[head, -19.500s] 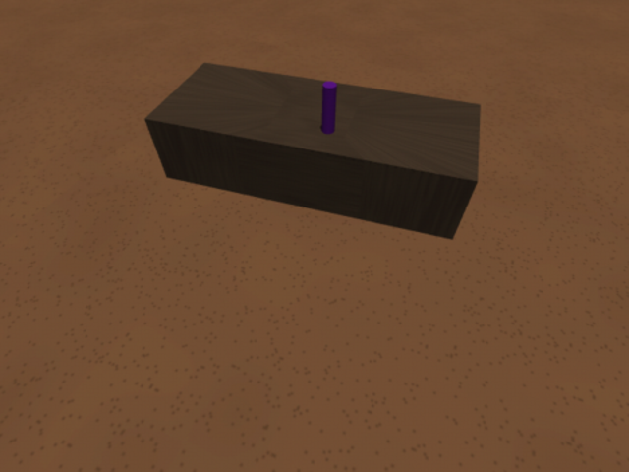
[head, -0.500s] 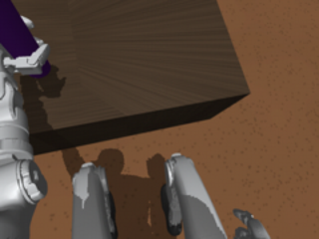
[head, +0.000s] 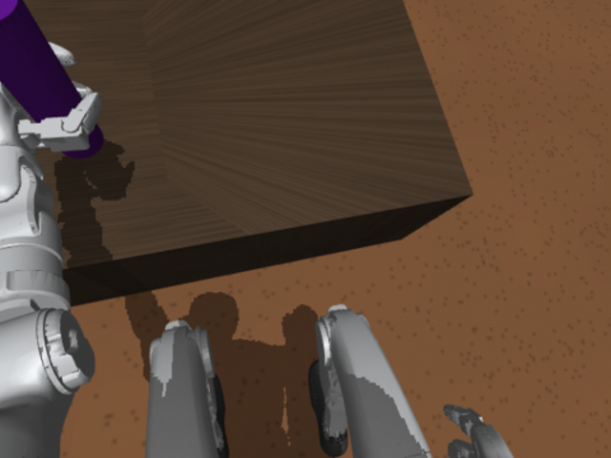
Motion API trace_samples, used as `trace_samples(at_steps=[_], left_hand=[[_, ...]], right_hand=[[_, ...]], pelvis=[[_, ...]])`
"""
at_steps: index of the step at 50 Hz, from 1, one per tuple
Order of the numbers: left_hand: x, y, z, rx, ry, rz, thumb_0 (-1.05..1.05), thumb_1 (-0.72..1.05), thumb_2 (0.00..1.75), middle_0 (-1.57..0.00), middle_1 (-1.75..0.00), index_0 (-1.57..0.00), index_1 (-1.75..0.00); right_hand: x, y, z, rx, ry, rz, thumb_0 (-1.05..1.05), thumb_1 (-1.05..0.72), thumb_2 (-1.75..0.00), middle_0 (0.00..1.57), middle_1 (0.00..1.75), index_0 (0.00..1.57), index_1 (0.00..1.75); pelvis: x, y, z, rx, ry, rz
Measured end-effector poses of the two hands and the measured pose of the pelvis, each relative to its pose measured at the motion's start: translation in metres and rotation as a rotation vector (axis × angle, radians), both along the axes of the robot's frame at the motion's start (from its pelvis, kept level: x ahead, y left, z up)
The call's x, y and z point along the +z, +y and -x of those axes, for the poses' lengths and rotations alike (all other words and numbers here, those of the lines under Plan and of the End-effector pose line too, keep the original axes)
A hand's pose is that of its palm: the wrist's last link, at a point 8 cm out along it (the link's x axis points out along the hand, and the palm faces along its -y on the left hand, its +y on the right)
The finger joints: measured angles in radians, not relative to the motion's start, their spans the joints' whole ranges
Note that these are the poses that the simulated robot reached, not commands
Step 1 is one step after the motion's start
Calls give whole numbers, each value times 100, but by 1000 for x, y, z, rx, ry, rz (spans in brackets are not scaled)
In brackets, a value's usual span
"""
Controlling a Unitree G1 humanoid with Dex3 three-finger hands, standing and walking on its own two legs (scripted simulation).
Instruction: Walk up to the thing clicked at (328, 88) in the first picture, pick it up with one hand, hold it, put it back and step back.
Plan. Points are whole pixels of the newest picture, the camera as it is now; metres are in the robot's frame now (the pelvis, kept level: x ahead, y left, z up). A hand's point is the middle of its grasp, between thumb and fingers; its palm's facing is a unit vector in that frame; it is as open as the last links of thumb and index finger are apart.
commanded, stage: lift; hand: left
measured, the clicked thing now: (42, 86) +0.53 +0.24 +0.04
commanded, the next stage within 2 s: hold in 1.78 s
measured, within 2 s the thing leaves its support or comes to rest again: neither
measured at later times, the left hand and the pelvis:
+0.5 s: hand (25, 103) +0.48 +0.23 +0.09, palm faces +0.17 -0.98 -0.02, open 7.4 cm; pelvis +0.01 +0.00 +0.07, yaw +2 degrees
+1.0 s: hand out of the picture +0.41 +0.21 +0.19, palm faces +0.17 -0.98 -0.02, open 7.4 cm; pelvis +0.03 +0.00 +0.16, yaw +4 degrees
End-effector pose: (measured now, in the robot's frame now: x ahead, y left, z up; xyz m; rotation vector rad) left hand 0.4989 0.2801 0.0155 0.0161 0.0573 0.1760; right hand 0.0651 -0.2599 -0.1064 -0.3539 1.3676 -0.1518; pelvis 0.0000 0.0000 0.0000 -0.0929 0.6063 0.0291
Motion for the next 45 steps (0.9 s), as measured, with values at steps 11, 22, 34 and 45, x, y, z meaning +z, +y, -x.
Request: trace_samples(at_steps=[11,22,34,45], left_hand=[[18,2,13,-11,5,-8,0,-9,115,-82,-116,-86,-116],[61,-2,42,-2,-2,-4,0,-10,115,-83,-116,-86,-116],[117,-8,84,6,-7,8,0,-10,115,-83,-116,-87,-115],[160,-14,110,9,-8,9,0,-10,116,-83,-115,-87,-115]], right_hand=[[15,6,-4,-5,-12,-14,0,-91,-89,20,29,20,30],[50,12,-26,-6,-94,-33,0,-91,-89,20,29,20,30],[106,15,-68,26,-215,-44,0,-90,-89,20,29,20,30],[150,20,-94,61,-296,-59,0,-90,-89,20,29,20,30]], pelvis=[[17,2,-2,9,-24,0],[54,3,-8,21,-84,-3],[107,4,-21,40,-179,-18],[146,4,-30,56,-265,-38]])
